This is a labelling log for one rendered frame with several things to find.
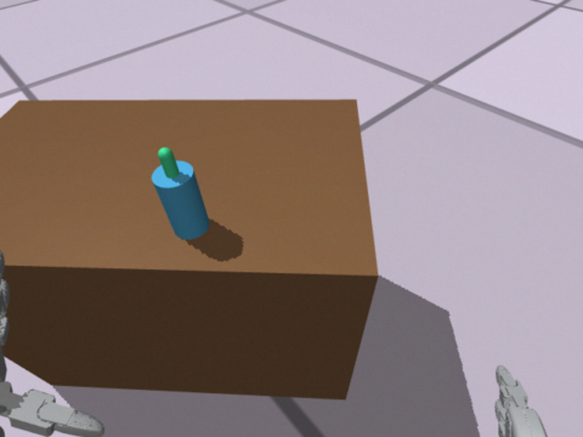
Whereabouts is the left robot hand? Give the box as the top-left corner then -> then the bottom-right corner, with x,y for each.
0,250 -> 105,437

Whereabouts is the bottle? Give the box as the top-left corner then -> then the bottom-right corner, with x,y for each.
151,147 -> 210,239

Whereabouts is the right robot hand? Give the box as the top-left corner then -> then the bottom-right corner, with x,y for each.
495,366 -> 547,437

